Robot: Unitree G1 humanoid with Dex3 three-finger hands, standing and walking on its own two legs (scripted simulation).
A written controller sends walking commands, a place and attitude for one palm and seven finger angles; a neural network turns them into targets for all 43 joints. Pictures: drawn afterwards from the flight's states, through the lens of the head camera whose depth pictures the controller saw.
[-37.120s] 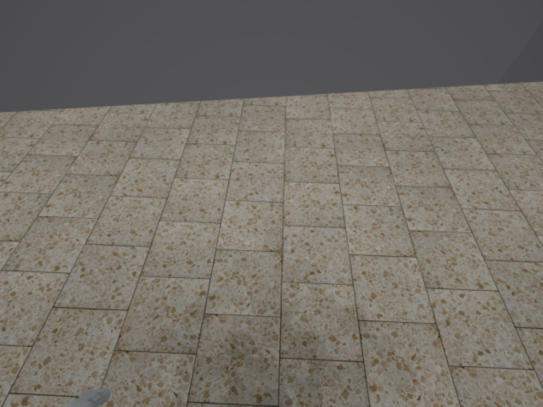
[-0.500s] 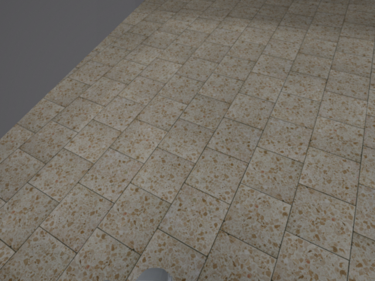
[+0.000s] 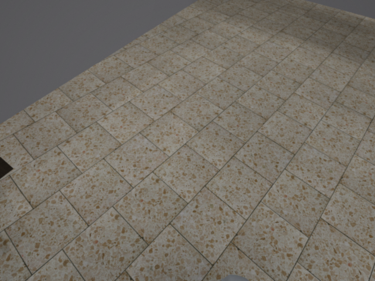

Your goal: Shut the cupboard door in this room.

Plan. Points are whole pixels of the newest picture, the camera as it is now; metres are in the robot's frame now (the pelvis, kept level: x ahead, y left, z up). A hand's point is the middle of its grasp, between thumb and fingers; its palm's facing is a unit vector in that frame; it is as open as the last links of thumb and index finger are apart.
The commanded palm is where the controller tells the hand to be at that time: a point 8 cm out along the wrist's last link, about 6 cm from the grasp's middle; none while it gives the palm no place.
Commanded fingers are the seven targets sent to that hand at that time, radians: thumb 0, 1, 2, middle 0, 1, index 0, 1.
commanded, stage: turn or walk to find it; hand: left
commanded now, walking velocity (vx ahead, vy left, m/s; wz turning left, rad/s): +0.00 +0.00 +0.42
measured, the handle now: out of the picture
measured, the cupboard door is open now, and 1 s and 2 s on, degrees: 80 80 80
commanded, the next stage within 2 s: stand and wait in 0.70 s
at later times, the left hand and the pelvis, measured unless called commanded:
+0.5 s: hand out of the picture +0.01 +0.16 -0.16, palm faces +0.26 -0.93 -0.25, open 7.4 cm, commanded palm none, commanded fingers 0.00 0.90 0.90 -0.20 -0.30 -0.20 -0.30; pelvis +0.00 -0.04 +0.00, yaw +14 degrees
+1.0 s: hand out of the picture -0.02 +0.19 -0.17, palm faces +0.41 -0.88 -0.24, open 7.4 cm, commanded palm none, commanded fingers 0.00 0.90 0.90 -0.20 -0.30 -0.20 -0.30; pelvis +0.00 -0.01 +0.00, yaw +23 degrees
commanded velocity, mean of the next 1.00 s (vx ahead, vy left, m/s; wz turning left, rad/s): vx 0.00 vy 0.00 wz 0.35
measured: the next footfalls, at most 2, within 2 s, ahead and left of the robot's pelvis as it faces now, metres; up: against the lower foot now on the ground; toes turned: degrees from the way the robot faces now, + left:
right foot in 0.16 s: +0.06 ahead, -0.14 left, +0.00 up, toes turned -1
left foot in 0.62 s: -0.02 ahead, +0.10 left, +0.00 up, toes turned +22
